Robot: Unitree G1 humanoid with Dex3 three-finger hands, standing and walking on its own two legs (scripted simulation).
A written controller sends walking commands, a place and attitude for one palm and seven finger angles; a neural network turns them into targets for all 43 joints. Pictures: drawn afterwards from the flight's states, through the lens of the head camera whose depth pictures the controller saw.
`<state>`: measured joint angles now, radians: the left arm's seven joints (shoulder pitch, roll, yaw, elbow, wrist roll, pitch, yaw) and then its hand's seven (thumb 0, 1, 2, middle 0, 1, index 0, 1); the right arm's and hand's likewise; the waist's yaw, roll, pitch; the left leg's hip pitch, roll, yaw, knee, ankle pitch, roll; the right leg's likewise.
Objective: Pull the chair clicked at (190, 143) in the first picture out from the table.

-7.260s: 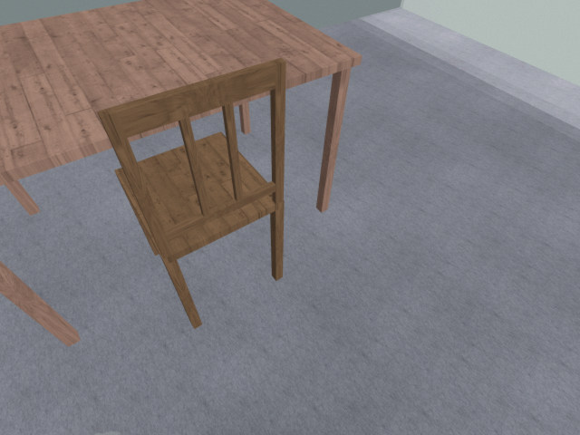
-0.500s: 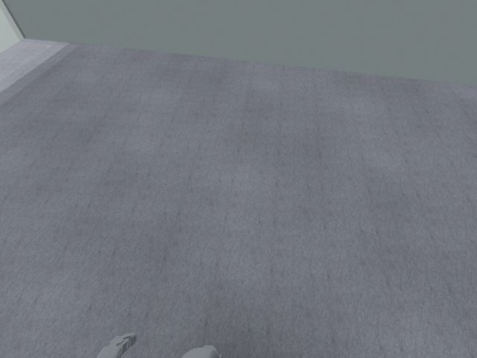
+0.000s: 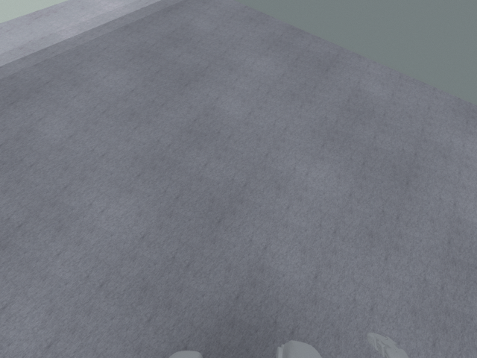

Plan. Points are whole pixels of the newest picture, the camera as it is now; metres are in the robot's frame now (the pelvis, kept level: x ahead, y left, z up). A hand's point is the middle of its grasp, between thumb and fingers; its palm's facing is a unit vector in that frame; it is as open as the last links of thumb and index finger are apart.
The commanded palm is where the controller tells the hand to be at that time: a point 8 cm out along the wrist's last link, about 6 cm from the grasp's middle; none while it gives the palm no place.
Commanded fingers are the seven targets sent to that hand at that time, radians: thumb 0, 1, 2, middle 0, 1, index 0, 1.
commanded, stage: walk to a spot facing it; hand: left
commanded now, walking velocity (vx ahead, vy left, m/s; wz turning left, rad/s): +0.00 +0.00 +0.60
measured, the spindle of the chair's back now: out of the picture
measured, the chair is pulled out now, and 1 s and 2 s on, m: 0.00 0.00 0.00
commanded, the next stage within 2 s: none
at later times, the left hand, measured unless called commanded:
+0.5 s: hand out of the picture +0.03 +0.18 -0.15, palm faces +0.31 -0.92 -0.25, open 7.4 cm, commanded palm none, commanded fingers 0.00 0.90 0.90 -0.20 -0.30 -0.20 -0.30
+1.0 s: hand out of the picture -0.01 +0.23 -0.14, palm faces +0.58 -0.77 -0.28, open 7.4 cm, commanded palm none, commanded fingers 0.00 0.90 0.90 -0.20 -0.30 -0.20 -0.30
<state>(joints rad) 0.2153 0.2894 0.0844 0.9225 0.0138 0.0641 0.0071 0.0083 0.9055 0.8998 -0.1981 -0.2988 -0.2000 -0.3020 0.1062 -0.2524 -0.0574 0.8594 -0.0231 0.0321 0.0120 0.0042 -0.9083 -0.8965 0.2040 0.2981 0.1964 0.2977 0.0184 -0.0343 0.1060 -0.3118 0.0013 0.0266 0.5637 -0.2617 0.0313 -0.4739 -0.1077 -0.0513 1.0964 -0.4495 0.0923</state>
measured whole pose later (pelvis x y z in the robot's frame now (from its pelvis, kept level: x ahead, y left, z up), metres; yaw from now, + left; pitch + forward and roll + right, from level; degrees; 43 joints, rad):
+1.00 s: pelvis +0.01 -0.01 +0.00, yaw +36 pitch +0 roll +0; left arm 0.13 0.25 0.06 0.86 0.00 0.04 0.01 0.01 0.90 0.90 -0.20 -0.30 -0.20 -0.30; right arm 0.20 -0.23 -0.06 0.91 -0.03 0.05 0.01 0.01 -0.90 -0.90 0.21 0.30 0.20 0.30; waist -0.03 0.02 0.07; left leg -0.29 -0.04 -0.11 0.52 -0.23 0.00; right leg -0.37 -0.04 -0.02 0.75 -0.41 0.09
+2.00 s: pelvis +0.03 +0.02 +0.00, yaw +74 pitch +0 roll +0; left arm 0.22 0.21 0.04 0.88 0.02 -0.03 -0.01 0.00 0.90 0.90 -0.20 -0.30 -0.20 -0.30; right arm 0.31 -0.24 -0.08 0.99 -0.03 0.06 0.03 0.01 -0.91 -0.90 0.21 0.30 0.20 0.30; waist -0.02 0.04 0.00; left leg -0.44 -0.04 -0.06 0.96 -0.44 0.00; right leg -0.20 -0.06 -0.12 0.52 -0.31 0.01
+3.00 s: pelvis +0.04 +0.44 +0.00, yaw +94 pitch -2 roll +0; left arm 0.16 0.15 0.04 0.98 0.02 -0.08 -0.01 0.00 0.90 0.90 -0.20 -0.30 -0.20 -0.30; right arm 0.40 -0.17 -0.06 1.14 -0.02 -0.01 0.00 0.01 -0.91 -0.90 0.20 0.30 0.19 0.30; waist -0.04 0.03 0.07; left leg -0.37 0.04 0.02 1.18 -0.38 0.03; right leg -0.28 -0.07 -0.18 0.56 -0.24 -0.02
